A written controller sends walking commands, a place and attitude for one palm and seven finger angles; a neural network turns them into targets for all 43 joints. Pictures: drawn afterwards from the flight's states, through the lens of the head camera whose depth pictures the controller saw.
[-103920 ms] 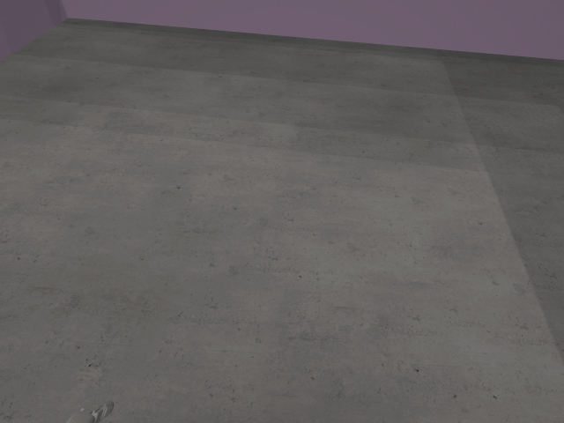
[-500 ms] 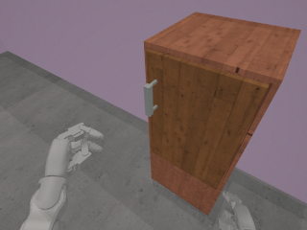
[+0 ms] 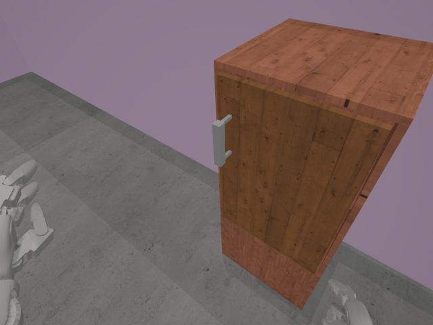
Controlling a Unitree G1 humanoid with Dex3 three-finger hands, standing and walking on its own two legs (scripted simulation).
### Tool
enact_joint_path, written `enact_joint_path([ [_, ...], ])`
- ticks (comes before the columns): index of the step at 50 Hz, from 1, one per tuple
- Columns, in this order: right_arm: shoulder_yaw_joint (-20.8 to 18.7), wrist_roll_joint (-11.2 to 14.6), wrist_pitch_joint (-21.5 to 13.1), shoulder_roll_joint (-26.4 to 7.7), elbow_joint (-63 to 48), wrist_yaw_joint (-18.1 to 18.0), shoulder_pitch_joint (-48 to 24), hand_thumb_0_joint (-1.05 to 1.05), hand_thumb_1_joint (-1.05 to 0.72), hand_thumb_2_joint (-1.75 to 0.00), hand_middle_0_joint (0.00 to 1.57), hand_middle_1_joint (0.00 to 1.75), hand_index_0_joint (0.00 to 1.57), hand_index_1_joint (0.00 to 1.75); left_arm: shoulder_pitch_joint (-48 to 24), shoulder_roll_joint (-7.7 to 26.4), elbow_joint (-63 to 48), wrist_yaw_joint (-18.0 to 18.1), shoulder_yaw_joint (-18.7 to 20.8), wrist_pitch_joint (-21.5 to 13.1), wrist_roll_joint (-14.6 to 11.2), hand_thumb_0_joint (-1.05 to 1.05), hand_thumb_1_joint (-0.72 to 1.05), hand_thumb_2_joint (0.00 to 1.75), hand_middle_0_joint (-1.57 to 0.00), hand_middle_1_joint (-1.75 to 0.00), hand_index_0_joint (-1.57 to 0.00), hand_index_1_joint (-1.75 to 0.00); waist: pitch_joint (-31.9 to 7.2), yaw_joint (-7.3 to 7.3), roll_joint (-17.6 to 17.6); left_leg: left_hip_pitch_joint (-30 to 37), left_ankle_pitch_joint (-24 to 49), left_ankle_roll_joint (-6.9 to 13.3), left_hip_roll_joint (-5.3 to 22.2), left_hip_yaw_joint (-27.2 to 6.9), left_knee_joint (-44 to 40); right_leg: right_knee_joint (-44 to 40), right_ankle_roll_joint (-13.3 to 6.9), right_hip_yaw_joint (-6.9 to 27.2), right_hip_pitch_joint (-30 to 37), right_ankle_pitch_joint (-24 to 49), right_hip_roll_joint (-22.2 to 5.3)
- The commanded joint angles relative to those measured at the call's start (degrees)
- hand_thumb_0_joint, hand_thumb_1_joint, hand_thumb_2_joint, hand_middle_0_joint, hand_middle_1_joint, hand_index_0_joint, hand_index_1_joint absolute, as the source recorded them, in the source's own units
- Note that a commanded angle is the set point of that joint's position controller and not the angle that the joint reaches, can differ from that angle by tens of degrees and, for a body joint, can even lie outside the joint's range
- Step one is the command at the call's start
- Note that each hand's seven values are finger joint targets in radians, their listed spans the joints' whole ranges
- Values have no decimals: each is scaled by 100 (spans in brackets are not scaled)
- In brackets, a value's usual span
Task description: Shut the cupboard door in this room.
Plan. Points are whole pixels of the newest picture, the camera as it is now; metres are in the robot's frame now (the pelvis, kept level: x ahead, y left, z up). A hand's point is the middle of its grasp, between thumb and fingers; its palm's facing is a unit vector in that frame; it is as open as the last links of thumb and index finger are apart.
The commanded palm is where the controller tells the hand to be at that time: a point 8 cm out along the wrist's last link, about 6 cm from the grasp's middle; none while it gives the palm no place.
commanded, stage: draw the hand back to the body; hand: left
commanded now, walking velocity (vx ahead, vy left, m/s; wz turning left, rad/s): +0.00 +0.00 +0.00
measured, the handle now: (223, 140) +0.57 +0.07 +0.02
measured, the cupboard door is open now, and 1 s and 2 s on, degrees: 0 0 0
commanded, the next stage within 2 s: step back with the hand held close in 0.20 s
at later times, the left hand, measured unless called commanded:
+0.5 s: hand (69, 221) +0.21 +0.25 +0.15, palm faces +0.42 -0.79 -0.46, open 7.4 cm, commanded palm +0.15 +0.29 +0.17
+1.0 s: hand (13, 277) +0.12 +0.28 +0.15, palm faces +0.45 -0.77 -0.46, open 7.4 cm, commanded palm +0.07 +0.31 +0.17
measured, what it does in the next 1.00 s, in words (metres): shifts its weight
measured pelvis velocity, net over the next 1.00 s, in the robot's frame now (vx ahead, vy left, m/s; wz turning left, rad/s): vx -0.08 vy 0.02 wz -0.02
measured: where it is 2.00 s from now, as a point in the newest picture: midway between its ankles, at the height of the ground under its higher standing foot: outside the picture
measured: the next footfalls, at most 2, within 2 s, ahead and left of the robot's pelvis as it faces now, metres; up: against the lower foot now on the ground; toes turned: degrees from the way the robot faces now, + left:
right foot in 1.64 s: -0.29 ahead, -0.06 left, +0.00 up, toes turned -8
left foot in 1.80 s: -0.18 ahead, +0.11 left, +0.00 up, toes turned +0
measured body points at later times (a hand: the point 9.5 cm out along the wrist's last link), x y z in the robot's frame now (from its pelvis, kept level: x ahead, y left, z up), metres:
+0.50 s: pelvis +0.01 -0.01 +0.00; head +0.00 -0.04 +0.45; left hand +0.18 +0.29 +0.18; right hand +0.18 -0.25 -0.09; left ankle -0.01 +0.09 -0.74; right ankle -0.01 -0.12 -0.74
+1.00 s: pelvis -0.08 +0.02 -0.02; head -0.09 +0.03 +0.43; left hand +0.09 +0.32 +0.17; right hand +0.07 -0.23 -0.09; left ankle -0.01 +0.09 -0.74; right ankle -0.01 -0.12 -0.74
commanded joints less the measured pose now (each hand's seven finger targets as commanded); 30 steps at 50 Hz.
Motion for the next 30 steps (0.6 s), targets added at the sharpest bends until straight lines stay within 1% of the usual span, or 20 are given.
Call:
enact_joint_path([
  [1,-231,10,-385,-517,-936,-95,-828,0,-90,-90,20,30,20,30,-755,1192,-1227,115,545,-417,31,0,90,90,-20,-30,-20,-30,-362,-144,-176,-188,868,-129,336,-54,-566,-292,-130,-39,57,544,-41],
  [2,-238,7,-390,-500,-951,-104,-849,0,-90,-90,20,30,20,30,-734,1245,-1331,117,612,-444,24,0,90,90,-20,-30,-20,-30,-492,-119,-148,-137,934,-119,323,-19,-538,-285,-131,-24,117,613,-47],
  [4,-229,-4,-396,-502,-918,-114,-855,0,-90,-90,20,30,20,30,-598,1392,-1275,117,784,-449,-3,0,90,90,-20,-30,-20,-30,-482,-65,-54,-195,974,-128,316,-7,-527,-325,-140,-2,201,664,-51],
  [5,-201,8,-397,-438,-943,-113,-892,0,-90,-90,20,30,20,30,-586,1283,-1288,98,705,-461,-18,0,90,90,-20,-30,-20,-30,-396,-76,-9,-211,985,-126,304,33,-516,-328,-138,16,167,681,-69],
  [8,-202,10,-408,-435,-936,-86,-860,0,-90,-90,20,30,20,30,-526,1286,-1341,81,739,-482,-9,0,90,90,-20,-30,-20,-30,-368,-82,263,-196,1185,-158,310,51,-495,-284,-153,4,168,863,-49],
  [9,-213,-3,-416,-459,-907,-85,-859,0,-90,-90,20,30,20,30,-433,1313,-1262,67,777,-463,-14,0,90,90,-20,-30,-20,-30,-353,-62,187,-208,1308,-150,322,66,-466,-328,-151,13,194,994,-42],
  [10,-202,7,-406,-435,-932,-71,-850,0,-90,-90,20,30,20,30,-441,1197,-1284,45,664,-463,-33,0,90,90,-20,-30,-20,-30,-325,-101,135,-178,1334,-153,325,77,-470,-304,-136,7,166,1014,-58],
  [11,-214,3,-399,-442,-937,-70,-840,0,-90,-90,20,30,20,30,-423,1227,-1236,42,698,-455,-33,0,90,90,-20,-30,-20,-30,-294,-97,50,-176,1346,-145,334,92,-455,-303,-127,10,118,1037,-50],
  [16,-252,13,-327,-450,-961,-60,-819,0,-90,-90,20,30,20,30,-280,1168,-1077,-14,664,-421,-73,0,90,90,-20,-30,-20,-30,-369,-112,-265,-110,1514,-89,333,175,-382,-303,-84,49,110,1281,-73],
  [17,-341,79,-226,-651,-1130,-49,-700,0,-90,-90,20,30,20,30,-897,1794,-1279,50,1271,-678,-59,0,90,90,-20,-30,-20,-30,-343,-361,-179,-432,953,8,445,15,-19,-540,-181,782,-279,1524,-451],
  [18,-333,46,-157,-561,-1013,-66,-667,0,-90,-90,20,30,20,30,-418,1443,-862,41,1006,-748,-67,0,90,90,-20,-30,-20,-30,-448,-407,-490,-414,830,4,405,-47,208,-566,-261,908,-390,1615,-684],
  [19,-347,35,-107,-556,-1000,-62,-696,0,-90,-90,20,30,20,30,-378,1483,-847,47,1010,-779,-56,0,90,90,-20,-30,-20,-30,-456,-396,-599,-442,872,-16,380,-72,318,-546,-315,979,-404,1963,-788],
  [20,-344,40,-52,-526,-996,-46,-699,0,-90,-90,20,30,20,30,-272,1336,-815,37,838,-812,-17,0,90,90,-20,-30,-20,-30,-579,-434,-686,-451,853,-41,387,-32,430,-474,-342,1037,-432,2108,-901],
  [22,-383,52,41,-537,-1022,-45,-668,0,-90,-90,20,30,20,30,-152,1359,-858,70,828,-881,-4,0,90,90,-20,-30,-20,-30,-793,-454,-647,-501,954,-59,400,-18,522,-282,-365,995,-400,2368,-988],
  [23,-400,57,80,-552,-1035,-53,-667,0,-90,-90,20,30,20,30,-111,1390,-955,93,829,-900,9,0,90,90,-20,-30,-20,-30,-882,-462,-583,-485,1049,-71,424,-12,494,-186,-356,953,-397,2433,-983],
  [24,-419,57,98,-566,-1058,-73,-700,0,-90,-90,20,30,20,30,-102,1501,-1123,117,926,-931,4,0,90,90,-20,-30,-20,-30,-1034,-453,-451,-459,1379,-81,457,-18,490,-23,-348,880,-292,2793,-967],
  [26,-423,67,187,-580,-1152,-101,-705,0,-90,-90,20,30,20,30,94,1590,-1284,161,1025,-949,0,0,90,90,-20,-30,-20,-30,-1246,-463,-430,-418,2018,-84,560,-63,392,296,-266,720,-191,3030,-830],
  [28,-437,76,263,-616,-1251,-136,-706,0,-90,-90,20,30,20,30,157,1695,-1490,198,1118,-947,-4,0,90,90,-20,-30,-20,-30,-1309,-455,-386,-440,2586,-76,661,-165,280,512,-164,576,-159,3050,-633],
  [29,-436,62,282,-644,-1274,-169,-760,0,-90,-90,20,30,20,30,176,1808,-1552,214,1232,-933,-7,0,90,90,-20,-30,-20,-30,-1326,-435,-151,-493,2833,-73,720,-220,212,626,-131,529,-129,3039,-554],
  [30,-425,71,316,-593,-1314,-176,-722,0,-90,-90,20,30,20,30,289,1720,-1551,217,1195,-923,-9,0,90,90,-20,-30,-20,-30,-1324,-442,-156,-584,3003,-70,782,-255,163,728,-98,470,-54,2999,-479],
])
